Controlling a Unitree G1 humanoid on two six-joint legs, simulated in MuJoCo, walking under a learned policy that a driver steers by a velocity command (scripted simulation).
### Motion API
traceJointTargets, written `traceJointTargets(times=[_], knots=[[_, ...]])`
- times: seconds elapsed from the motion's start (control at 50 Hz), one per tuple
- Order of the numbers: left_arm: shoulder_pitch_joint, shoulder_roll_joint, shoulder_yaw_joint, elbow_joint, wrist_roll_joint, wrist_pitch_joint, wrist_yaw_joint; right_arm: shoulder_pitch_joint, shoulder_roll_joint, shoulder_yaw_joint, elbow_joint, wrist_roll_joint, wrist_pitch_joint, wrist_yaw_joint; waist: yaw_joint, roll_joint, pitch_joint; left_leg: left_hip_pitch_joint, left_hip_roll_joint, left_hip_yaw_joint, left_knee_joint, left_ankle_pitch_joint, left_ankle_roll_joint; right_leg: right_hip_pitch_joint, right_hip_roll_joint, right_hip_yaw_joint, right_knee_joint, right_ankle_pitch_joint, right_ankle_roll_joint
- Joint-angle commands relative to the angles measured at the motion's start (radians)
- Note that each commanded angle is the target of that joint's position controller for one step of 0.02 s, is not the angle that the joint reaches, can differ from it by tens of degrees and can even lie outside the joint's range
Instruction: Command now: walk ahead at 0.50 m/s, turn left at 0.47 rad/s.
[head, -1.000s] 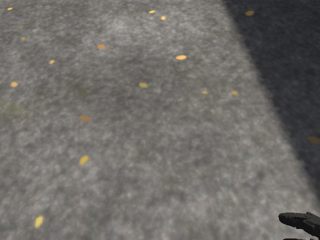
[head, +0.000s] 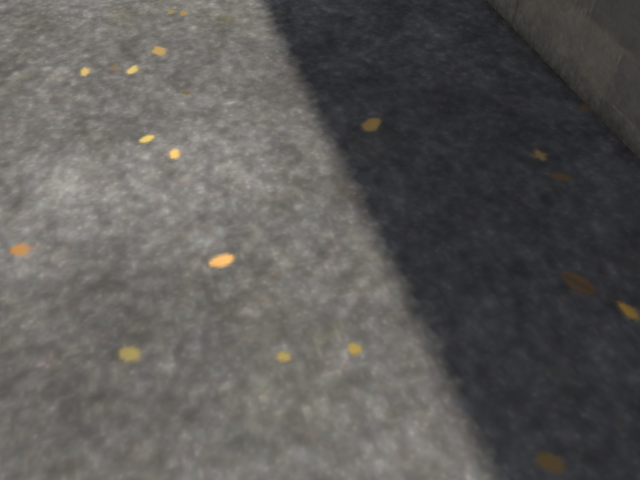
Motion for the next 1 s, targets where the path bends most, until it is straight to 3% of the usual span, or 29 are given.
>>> traceJointTargets(times=[0.02, 0.08, 0.1, 0.12, 0.14, 0.16, 0.18, 0.2, 0.22, 0.24, 0.26, 0.32, 0.36, 0.42, 0.48, 0.54, 0.58, 0.6, 0.62, 0.64, 0.66, 0.68, 0.7, 0.74, 0.78, 0.84, 0.94, 1.0], knots=[[0.009, 0.175, 0.046, -0.031, -0.016, 0.012, 0.01, -0.139, -0.05, -0.003, -0.122, 0.0, -0.016, 0.023, 0.016, -0.073, 0.09, -0.074, -0.006, 0.043, -0.063, -0.063, 0.035, 0.027, -0.334, 0.05, -0.019, 0.525, -0.12], [-0.018, 0.216, 0.055, -0.035, -0.024, 0.036, 0.022, -0.068, -0.093, -0.026, -0.138, 0.003, -0.008, 0.031, -0.051, -0.128, 0.0, 0.091, -0.099, 0.131, -0.061, -0.21, 0.093, 0.071, -0.332, 0.012, 0.178, 1.005, -0.086], [-0.032, 0.227, 0.057, -0.039, -0.026, 0.044, 0.025, 0.03, -0.128, -0.046, -0.121, 0.006, -0.004, 0.028, -0.11, -0.135, -0.06, 0.222, -0.139, 0.148, -0.065, -0.24, 0.12, 0.048, -0.319, 0.003, 0.325, 1.097, -0.071], [-0.052, 0.224, 0.052, -0.044, -0.032, 0.046, 0.028, 0.187, -0.182, -0.078, -0.086, 0.007, -0.002, 0.014, -0.2, -0.111, -0.14, 0.465, -0.174, 0.132, -0.14, -0.183, 0.16, -0.058, -0.279, -0.016, 0.543, 1.025, -0.037], [-0.023, 0.166, 0.03, -0.061, -0.005, 0.033, 0.027, 0.302, -0.275, -0.107, -0.064, 0.008, 0.011, -0.01, -0.224, 0.043, -0.225, 0.754, -0.018, -0.131, -0.166, -0.155, 0.223, -0.319, -0.215, -0.012, 0.861, 0.552, 0.012], [0.038, 0.053, -0.006, -0.11, 0.004, 0.0, 0.012, 0.239, -0.33, -0.11, -0.096, 0.009, 0.0, -0.01, -0.11, 0.239, -0.327, 1.039, 0.21, -0.729, -0.317, -0.333, 0.436, -0.736, 0.026, 0.148, 1.209, -0.273, 0.073], [-0.067, 0.142, 0.007, -0.122, -0.028, -0.041, -0.007, 0.255, -0.242, -0.083, -0.109, 0.002, -0.013, -0.002, -0.184, 0.085, -0.37, 1.054, 0.227, -0.782, -0.414, -0.389, 0.408, -0.838, -0.021, 0.346, 1.247, -0.265, 0.042], [-0.142, 0.161, 0.011, -0.15, -0.058, -0.06, -0.015, 0.229, -0.197, -0.071, -0.106, -0.004, -0.025, -0.002, -0.179, 0.041, -0.238, 0.949, 0.198, -0.634, -0.421, -0.345, 0.364, -0.879, -0.064, 0.339, 1.195, -0.187, 0.015], [-0.15, 0.145, 0.008, -0.148, -0.045, -0.067, -0.009, 0.168, -0.174, -0.064, -0.11, -0.001, -0.033, -0.001, -0.123, -0.055, -0.132, 0.789, 0.151, -0.514, -0.422, -0.229, 0.327, -0.849, -0.11, 0.331, 1.089, -0.117, 0.01], [-0.148, 0.157, 0.016, -0.136, -0.015, -0.063, -0.002, 0.111, -0.136, -0.054, -0.121, -0.002, -0.037, -0.005, -0.089, -0.057, -0.096, 0.682, 0.115, -0.428, -0.429, -0.122, 0.306, -0.788, -0.141, 0.328, 0.998, -0.077, 0.018], [-0.128, 0.159, 0.02, -0.131, -0.005, -0.051, -0.003, 0.083, -0.127, -0.047, -0.139, -0.015, -0.038, -0.011, -0.061, -0.031, -0.078, 0.601, 0.092, -0.387, -0.448, -0.047, 0.303, -0.724, -0.154, 0.33, 0.966, -0.048, 0.028], [-0.122, 0.125, 0.014, -0.138, 0.008, -0.021, -0.002, 0.088, -0.156, -0.055, -0.144, -0.01, -0.04, -0.028, -0.041, -0.025, -0.055, 0.479, 0.059, -0.302, -0.482, 0.083, 0.305, -0.68, -0.15, 0.296, 0.828, 0.008, 0.08], [-0.199, 0.1, 0.003, -0.162, 0.009, -0.014, 0.0, 0.11, -0.182, -0.062, -0.138, -0.006, -0.035, -0.041, -0.063, -0.014, -0.029, 0.427, 0.021, -0.246, -0.486, 0.077, 0.279, -0.676, -0.13, 0.278, 0.674, 0.128, 0.107], [-0.309, 0.075, -0.011, -0.187, 0.002, -0.02, -0.01, 0.146, -0.187, -0.065, -0.129, 0.0, -0.023, -0.052, -0.112, 0.027, -0.024, 0.385, -0.031, -0.208, -0.463, -0.039, 0.222, -0.591, -0.076, 0.266, 0.438, 0.338, 0.115], [-0.367, 0.101, -0.005, -0.208, -0.015, -0.031, -0.022, 0.196, -0.187, -0.066, -0.111, 0.006, -0.013, -0.054, -0.136, 0.045, -0.026, 0.428, -0.001, -0.279, -0.42, -0.13, 0.203, -0.555, -0.051, 0.289, 0.34, 0.375, 0.105], [-0.339, 0.144, 0.012, -0.206, -0.018, -0.045, -0.032, 0.197, -0.177, -0.066, -0.111, 0.005, -0.006, -0.059, -0.106, 0.075, -0.032, 0.51, 0.039, -0.376, -0.33, -0.162, 0.181, -0.52, -0.052, 0.317, 0.291, 0.276, 0.067], [-0.205, 0.173, 0.033, -0.171, -0.014, -0.056, -0.026, 0.173, -0.149, -0.058, -0.123, 0.0, -0.004, -0.058, -0.029, 0.087, -0.079, 0.496, 0.0, -0.375, -0.21, -0.103, 0.143, -0.34, -0.052, 0.294, 0.238, 0.242, 0.02], [-0.076, 0.216, 0.047, -0.157, 0.004, -0.061, -0.019, 0.173, -0.092, -0.036, -0.138, -0.01, -0.007, -0.053, 0.03, 0.022, -0.197, 0.415, -0.058, -0.312, 0.018, -0.158, 0.107, -0.115, -0.173, 0.398, 0.255, 0.197, -0.038], [0.042, 0.308, 0.07, -0.131, 0.023, -0.05, -0.016, 0.299, -0.024, -0.015, -0.166, 0.01, -0.015, -0.054, 0.0, -0.261, -0.347, 0.084, -0.205, -0.167, 0.364, -0.498, 0.03, 0.241, -0.408, 0.817, 0.188, -0.019, -0.194], [0.053, 0.251, 0.058, -0.12, -0.001, -0.043, -0.024, 0.317, -0.096, -0.02, -0.162, 0.022, -0.018, -0.055, 0.001, -0.337, -0.336, -0.092, -0.153, -0.164, 0.542, -0.643, 0.015, 0.258, -0.473, 1.055, 0.099, -0.281, -0.227], [-0.001, 0.176, 0.037, -0.136, -0.008, -0.037, -0.022, 0.237, -0.173, -0.042, -0.158, 0.021, -0.013, -0.055, 0.022, -0.223, -0.197, -0.141, -0.106, -0.167, 0.606, -0.554, 0.01, 0.142, -0.433, 0.922, 0.075, -0.326, -0.184], [-0.05, 0.149, 0.027, -0.142, -0.003, -0.028, -0.018, 0.17, -0.181, -0.045, -0.169, 0.009, -0.007, -0.057, 0.016, -0.153, -0.117, -0.124, -0.072, -0.127, 0.604, -0.481, 0.005, 0.025, -0.391, 0.771, 0.074, -0.205, -0.149], [-0.086, 0.125, 0.018, -0.136, 0.001, -0.023, -0.017, 0.132, -0.169, -0.047, -0.181, -0.002, -0.006, -0.054, -0.001, -0.129, -0.055, -0.101, -0.044, -0.12, 0.559, -0.426, 0.003, -0.08, -0.348, 0.658, 0.054, -0.078, -0.14], [-0.111, 0.105, 0.01, -0.123, 0.006, -0.026, -0.012, 0.139, -0.135, -0.048, -0.185, 0.006, 0.003, -0.043, -0.033, -0.168, -0.025, -0.026, 0.0, -0.107, 0.497, -0.37, 0.003, -0.183, -0.298, 0.514, 0.009, 0.053, -0.125], [-0.104, 0.116, 0.015, -0.105, -0.001, -0.034, -0.011, 0.131, -0.1, -0.041, -0.196, 0.009, 0.014, -0.04, -0.038, -0.158, -0.015, -0.028, 0.012, -0.089, 0.454, -0.342, -0.005, -0.204, -0.296, 0.43, -0.027, 0.133, -0.143], [-0.09, 0.153, 0.028, -0.081, 0.0, -0.037, -0.009, 0.08, -0.083, -0.034, -0.221, 0.002, 0.017, -0.037, -0.033, -0.121, -0.005, -0.079, 0.023, -0.088, 0.343, -0.248, -0.022, -0.173, -0.314, 0.34, -0.054, 0.247, -0.164], [-0.068, 0.185, 0.033, -0.052, -0.007, -0.02, -0.003, -0.048, -0.057, -0.019, -0.248, 0.002, 0.002, -0.008, 0.013, -0.102, 0.027, -0.028, 0.005, -0.013, 0.075, -0.033, -0.01, -0.134, -0.285, 0.163, -0.053, 0.348, -0.128], [-0.002, 0.204, 0.035, -0.015, -0.022, -0.006, -0.009, -0.128, -0.04, -0.009, -0.279, 0.004, -0.004, 0.006, 0.037, -0.09, 0.058, 0.004, -0.02, 0.019, -0.036, -0.063, 0.017, -0.083, -0.31, 0.139, -0.047, 0.377, -0.127]])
